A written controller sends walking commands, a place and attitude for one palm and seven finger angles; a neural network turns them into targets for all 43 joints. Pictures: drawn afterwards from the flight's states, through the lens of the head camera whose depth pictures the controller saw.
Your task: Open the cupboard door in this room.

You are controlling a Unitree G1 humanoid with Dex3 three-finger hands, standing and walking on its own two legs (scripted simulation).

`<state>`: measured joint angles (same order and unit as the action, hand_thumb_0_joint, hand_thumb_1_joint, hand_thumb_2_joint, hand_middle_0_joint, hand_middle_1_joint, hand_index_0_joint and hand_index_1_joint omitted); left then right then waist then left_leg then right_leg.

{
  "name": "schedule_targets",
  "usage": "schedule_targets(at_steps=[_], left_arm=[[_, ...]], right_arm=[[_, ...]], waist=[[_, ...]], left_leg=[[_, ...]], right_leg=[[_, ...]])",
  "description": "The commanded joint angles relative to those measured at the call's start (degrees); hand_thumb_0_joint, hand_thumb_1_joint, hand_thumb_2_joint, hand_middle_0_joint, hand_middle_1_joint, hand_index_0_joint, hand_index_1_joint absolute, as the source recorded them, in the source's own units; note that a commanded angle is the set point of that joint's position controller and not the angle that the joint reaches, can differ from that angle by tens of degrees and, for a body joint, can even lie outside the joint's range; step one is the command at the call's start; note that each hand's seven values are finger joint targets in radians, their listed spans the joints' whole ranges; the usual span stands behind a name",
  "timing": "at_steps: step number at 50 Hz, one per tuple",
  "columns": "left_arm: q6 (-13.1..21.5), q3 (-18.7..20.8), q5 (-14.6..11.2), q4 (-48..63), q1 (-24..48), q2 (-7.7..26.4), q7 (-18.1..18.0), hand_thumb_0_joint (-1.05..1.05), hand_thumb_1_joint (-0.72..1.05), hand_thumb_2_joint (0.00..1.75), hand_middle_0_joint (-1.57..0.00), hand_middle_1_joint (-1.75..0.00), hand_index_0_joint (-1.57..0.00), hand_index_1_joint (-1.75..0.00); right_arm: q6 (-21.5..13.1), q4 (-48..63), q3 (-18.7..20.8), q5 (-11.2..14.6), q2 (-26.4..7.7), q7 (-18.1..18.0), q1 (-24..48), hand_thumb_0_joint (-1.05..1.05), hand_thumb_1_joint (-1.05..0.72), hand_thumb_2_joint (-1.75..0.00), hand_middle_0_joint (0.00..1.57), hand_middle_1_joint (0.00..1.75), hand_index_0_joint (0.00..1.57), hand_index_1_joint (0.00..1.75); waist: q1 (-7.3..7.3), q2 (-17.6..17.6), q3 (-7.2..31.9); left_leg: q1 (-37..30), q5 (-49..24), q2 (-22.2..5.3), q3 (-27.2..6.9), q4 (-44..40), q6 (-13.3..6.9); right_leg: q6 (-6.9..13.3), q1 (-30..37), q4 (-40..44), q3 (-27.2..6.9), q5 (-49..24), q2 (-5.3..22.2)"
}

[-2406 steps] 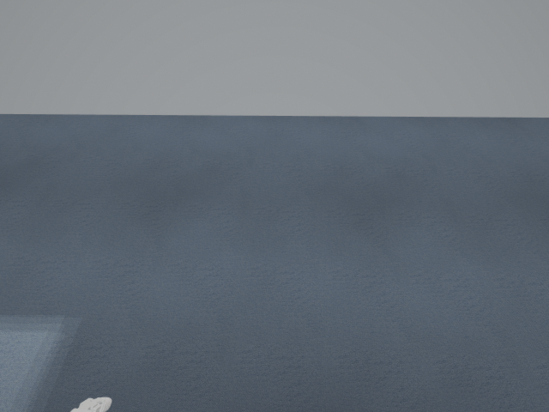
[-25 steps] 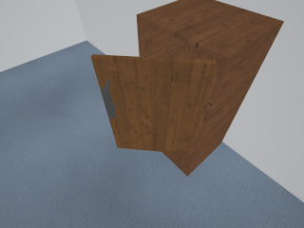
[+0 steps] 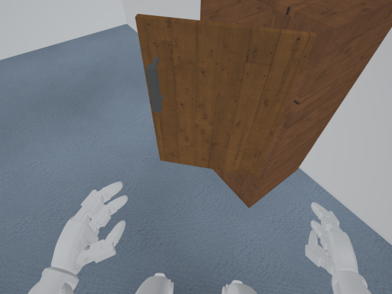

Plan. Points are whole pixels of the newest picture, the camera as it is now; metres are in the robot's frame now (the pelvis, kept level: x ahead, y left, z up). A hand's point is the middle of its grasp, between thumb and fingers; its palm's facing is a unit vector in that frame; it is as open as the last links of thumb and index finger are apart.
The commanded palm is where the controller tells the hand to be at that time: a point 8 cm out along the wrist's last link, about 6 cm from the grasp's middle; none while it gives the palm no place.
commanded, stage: raise the hand with hooked fingers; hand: left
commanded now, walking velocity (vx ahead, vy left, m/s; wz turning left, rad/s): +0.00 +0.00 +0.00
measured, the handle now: (156, 85) +0.63 +0.16 +0.05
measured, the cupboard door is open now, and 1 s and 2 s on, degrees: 43 43 43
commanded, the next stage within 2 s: move the hooked fingers beside the handle in 1.72 s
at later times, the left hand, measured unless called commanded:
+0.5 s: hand (79, 222) +0.24 +0.24 +0.04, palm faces -0.10 -0.99 -0.05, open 11.3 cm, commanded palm +0.22 +0.29 +0.04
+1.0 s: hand (54, 200) +0.27 +0.29 +0.06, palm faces -0.09 -0.99 -0.06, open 13.8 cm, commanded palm +0.25 +0.34 +0.06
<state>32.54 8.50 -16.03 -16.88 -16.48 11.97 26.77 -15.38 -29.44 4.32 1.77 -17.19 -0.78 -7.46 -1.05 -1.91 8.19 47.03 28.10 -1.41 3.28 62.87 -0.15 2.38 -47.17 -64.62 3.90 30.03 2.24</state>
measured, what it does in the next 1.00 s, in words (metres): stands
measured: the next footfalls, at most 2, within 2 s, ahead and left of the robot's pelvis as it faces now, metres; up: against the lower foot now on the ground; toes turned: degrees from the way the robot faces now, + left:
none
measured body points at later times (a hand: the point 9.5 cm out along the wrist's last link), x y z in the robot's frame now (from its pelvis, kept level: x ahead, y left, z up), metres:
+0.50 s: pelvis -0.01 +0.03 +0.00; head +0.06 +0.04 +0.44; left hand +0.24 +0.29 +0.04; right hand +0.13 -0.22 -0.09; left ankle +0.03 +0.12 -0.66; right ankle +0.02 -0.09 -0.66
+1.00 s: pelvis +0.00 +0.04 +0.01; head +0.07 +0.06 +0.45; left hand +0.26 +0.34 +0.06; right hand +0.19 -0.19 -0.06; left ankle +0.03 +0.12 -0.66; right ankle +0.02 -0.09 -0.66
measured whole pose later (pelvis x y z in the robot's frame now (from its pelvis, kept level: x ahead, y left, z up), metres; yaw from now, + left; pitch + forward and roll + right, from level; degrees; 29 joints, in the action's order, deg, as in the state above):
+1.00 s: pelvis +0.00 +0.04 +0.01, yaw +0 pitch +14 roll -4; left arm 17.4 20.5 -19.4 -15.8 -5.1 22.9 31.0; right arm -13.1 -29.4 -2.8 1.7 -15.1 -3.1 -13.8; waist -0.2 1.2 6.4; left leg 48.7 28.3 -1.5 0.9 62.9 -2.8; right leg -0.3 -45.1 -58.5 6.2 27.1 1.7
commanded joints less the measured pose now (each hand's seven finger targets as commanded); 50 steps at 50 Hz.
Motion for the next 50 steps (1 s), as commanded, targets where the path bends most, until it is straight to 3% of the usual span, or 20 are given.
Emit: schedule_targets(at_steps=[1,3,4,6,7,10,12,14,16,23,26,29,35,39,41,47,50], left_arm=[[0.56,7.06,-4.19,22.51,9.55,10.26,-1.48,0.0,0.43,0.7,-0.23,-0.6,-0.23,-0.6],[0.19,4.24,-1.99,27.71,12.3,9.84,-3.73,0.0,0.39,0.68,-0.24,-0.63,-0.24,-0.63],[-0.26,3.18,-1.57,28.95,15.85,10.7,-3.99,0.0,0.36,0.67,-0.24,-0.64,-0.24,-0.64],[-2.05,3.07,-0.34,26.36,12.82,10.69,-4.1,0.0,0.32,0.65,-0.24,-0.68,-0.24,-0.68],[-3.31,2.89,-0.11,25.23,12.49,10.6,-3.82,0.0,0.29,0.64,-0.24,-0.69,-0.24,-0.69],[-7.89,5.41,-1.25,20.9,10.28,12.09,-2.2,0.0,0.22,0.61,-0.25,-0.74,-0.25,-0.74],[-10.59,8.38,-2.3,18.8,6.87,13.05,-1.9,0.0,0.18,0.59,-0.25,-0.76,-0.25,-0.76],[-12.12,10.51,-3.38,16.02,6.63,14.03,-1.88,0.0,0.13,0.57,-0.25,-0.8,-0.25,-0.8],[-11.29,10.83,-3.59,18.77,7.44,14.13,-2.19,0.0,0.08,0.55,-0.26,-0.82,-0.26,-0.82],[-7.8,10.25,-3.24,18.86,7.51,13.75,-2.66,0.0,-0.08,0.48,-0.27,-0.93,-0.27,-0.93],[-7.92,12.0,-3.44,17.87,8.06,15.56,-2.04,0.0,-0.15,0.45,-0.27,-0.98,-0.27,-0.98],[-8.17,12.54,-3.44,19.11,10.89,17.01,-1.82,0.0,-0.22,0.42,-0.28,-1.02,-0.28,-1.02],[-8.73,13.66,-3.8,18.8,12.08,18.11,-0.75,0.0,-0.36,0.36,-0.29,-1.11,-0.29,-1.11],[-10.35,14.08,-4.0,15.38,14.38,18.82,0.83,0.0,-0.45,0.32,-0.3,-1.17,-0.3,-1.17],[-10.67,15.05,-4.13,15.19,16.29,20.16,1.68,0.0,-0.5,0.3,-0.3,-1.2,-0.3,-1.2],[-11.71,17.4,-5.36,12.44,18.98,22.4,4.51,0.0,-0.5,0.3,-0.3,-1.2,-0.3,-1.2],[-11.9,19.32,-6.04,10.55,21.16,24.65,5.68,0.0,-0.5,0.3,-0.3,-1.2,-0.3,-1.2]], right_arm=[[-1.53,10.24,0.24,0.73,-5.0,-1.52,-1.44,0.0,-0.9,-0.9,0.2,0.3,0.2,0.3],[-1.54,9.48,-0.64,0.49,-4.82,-2.22,-2.53,0.0,-0.9,-0.9,0.2,0.3,0.2,0.3],[-1.54,8.81,-1.22,0.17,-5.23,-2.58,-3.02,0.0,-0.9,-0.9,0.2,0.3,0.2,0.3],[-1.83,7.37,-1.48,0.34,-5.12,-3.06,-3.57,0.0,-0.9,-0.9,0.2,0.3,0.2,0.3],[-1.85,7.08,-1.68,0.39,-5.22,-3.2,-3.76,0.0,-0.9,-0.9,0.2,0.3,0.2,0.3],[-1.71,6.65,-2.09,0.67,-5.34,-3.53,-3.14,0.0,-0.9,-0.9,0.2,0.3,0.2,0.3],[-1.28,7.05,-1.97,0.81,-5.04,-3.58,-2.53,0.0,-0.9,-0.9,0.2,0.3,0.2,0.3],[-0.89,6.87,-2.25,0.61,-4.92,-3.56,-2.04,0.0,-0.9,-0.9,0.2,0.3,0.2,0.3],[-1.18,7.13,-2.14,0.43,-4.74,-3.36,-2.6,0.0,-0.9,-0.9,0.2,0.3,0.2,0.3],[-2.38,6.38,-1.72,0.27,-5.71,-2.73,-4.87,0.0,-0.9,-0.9,0.2,0.3,0.2,0.3],[-2.11,6.37,-1.46,0.33,-6.36,-2.76,-5.6,0.0,-0.9,-0.9,0.2,0.3,0.2,0.3],[-1.9,6.59,-1.69,0.28,-6.83,-2.84,-5.94,0.0,-0.9,-0.9,0.2,0.3,0.2,0.3],[-1.37,6.8,-1.88,0.38,-7.23,-2.79,-6.81,0.0,-0.9,-0.9,0.2,0.3,0.2,0.3],[-0.78,7.05,-2.18,0.4,-7.63,-2.82,-6.95,0.0,-0.9,-0.9,0.2,0.3,0.2,0.3],[-0.48,7.07,-2.29,0.43,-7.77,-2.88,-7.1,0.0,-0.9,-0.9,0.2,0.3,0.2,0.3],[-0.3,7.19,-2.64,0.39,-7.81,-3.01,-7.19,0.0,-0.9,-0.9,0.2,0.3,0.2,0.3],[-0.11,6.93,-2.79,0.33,-8.13,-2.98,-7.47,0.0,-0.9,-0.9,0.2,0.3,0.2,0.3]], waist=[[0.76,2.93,11.7],[2.31,6.69,11.3],[3.65,5.87,10.09],[3.71,7.38,9.4],[3.91,6.25,9.51],[2.77,6.01,10.66],[1.41,4.08,11.98],[0.82,1.74,10.4],[0.59,3.25,12.89],[1.4,4.44,11.55],[1.36,4.33,11.58],[1.49,6.95,10.7],[1.58,8.64,12.54],[2.1,8.0,10.19],[2.23,8.25,11.55],[1.75,9.2,13.36],[1.78,7.75,13.98]], left_leg=[[-1.28,-4.83,1.82,-2.25,-2.76,-1.53],[-2.78,-5.19,0.99,-3.43,-2.95,-1.94],[-2.15,-4.81,0.63,-4.32,-2.55,-2.09],[-2.46,-4.82,0.52,-4.93,-3.15,-1.95],[-2.05,-4.45,0.55,-5.25,-3.61,-1.98],[-1.92,-5.25,0.92,-5.58,-4.62,-1.74],[-1.76,-5.88,1.12,-5.36,-6.04,-1.57],[-1.01,-5.94,1.05,-5.96,-7.14,-1.39],[-2.45,-6.94,1.15,-5.67,-7.65,-1.47],[-5.68,-6.77,0.89,-6.66,-9.89,-1.16],[-6.28,-7.72,0.82,-6.76,-10.3,-1.04],[-7.72,-8.96,0.75,-7.23,-10.9,-0.87],[-11.94,-14.3,0.36,-7.76,-11.46,-0.2],[-11.42,-14.52,0.31,-8.01,-11.64,-0.12],[-12.26,-14.46,0.37,-7.85,-11.72,-0.15],[-14.0,-18.87,0.44,-7.43,-11.26,-0.05],[-13.14,-19.53,0.52,-7.26,-10.86,-0.16]], right_leg=[[-1.17,5.4,13.45,-9.32,2.46,-1.33],[-0.82,2.67,12.25,-7.6,0.29,-2.14],[-0.72,1.42,11.17,-6.78,-0.14,-2.71],[-0.58,0.8,11.37,-5.57,-1.1,-2.88],[-0.77,0.97,11.4,-4.73,-1.0,-2.96],[-0.85,2.84,12.2,-4.12,-1.49,-2.97],[-1.12,5.43,13.22,-3.87,-1.28,-2.67],[-0.89,6.23,13.48,-3.22,-0.52,-2.97],[-1.14,6.67,13.2,-2.99,-1.9,-2.68],[-0.81,3.26,11.47,-0.42,-4.22,-3.15],[-0.71,3.48,11.34,-0.12,-5.32,-3.28],[-0.32,3.17,10.8,0.36,-6.93,-3.53],[-0.36,4.06,10.98,0.89,-10.46,-3.84],[-0.28,3.74,11.29,1.15,-11.0,-4.24],[-0.44,4.22,11.82,0.99,-11.2,-4.08],[-0.29,5.8,12.07,0.84,-14.24,-4.24],[-0.24,6.74,12.13,0.65,-15.23,-4.45]])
